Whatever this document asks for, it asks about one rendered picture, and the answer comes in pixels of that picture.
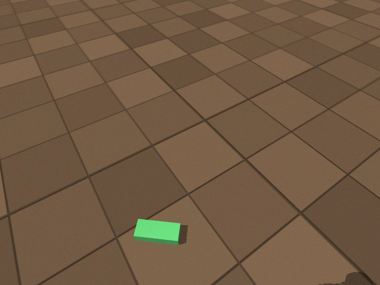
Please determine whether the carton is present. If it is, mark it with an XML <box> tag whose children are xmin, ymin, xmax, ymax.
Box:
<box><xmin>134</xmin><ymin>219</ymin><xmax>181</xmax><ymax>245</ymax></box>

